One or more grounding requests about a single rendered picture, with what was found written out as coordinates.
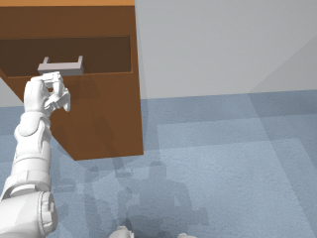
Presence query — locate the cabinet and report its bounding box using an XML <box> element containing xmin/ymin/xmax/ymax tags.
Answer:
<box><xmin>0</xmin><ymin>0</ymin><xmax>144</xmax><ymax>161</ymax></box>

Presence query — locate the left robot hand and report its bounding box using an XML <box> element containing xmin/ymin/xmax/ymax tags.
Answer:
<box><xmin>24</xmin><ymin>71</ymin><xmax>70</xmax><ymax>119</ymax></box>

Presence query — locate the robot left shin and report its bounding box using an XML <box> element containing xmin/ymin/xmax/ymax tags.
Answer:
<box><xmin>117</xmin><ymin>226</ymin><xmax>128</xmax><ymax>231</ymax></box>

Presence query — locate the left robot forearm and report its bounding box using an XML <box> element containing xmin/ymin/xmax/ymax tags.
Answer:
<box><xmin>0</xmin><ymin>111</ymin><xmax>52</xmax><ymax>201</ymax></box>

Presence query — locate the left robot upper arm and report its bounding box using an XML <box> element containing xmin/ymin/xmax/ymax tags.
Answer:
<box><xmin>0</xmin><ymin>190</ymin><xmax>58</xmax><ymax>238</ymax></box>

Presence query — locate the drawer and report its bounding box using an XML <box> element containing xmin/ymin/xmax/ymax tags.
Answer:
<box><xmin>0</xmin><ymin>35</ymin><xmax>132</xmax><ymax>77</ymax></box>

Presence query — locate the handle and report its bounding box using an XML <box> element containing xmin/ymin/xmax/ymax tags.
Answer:
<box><xmin>38</xmin><ymin>56</ymin><xmax>84</xmax><ymax>76</ymax></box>

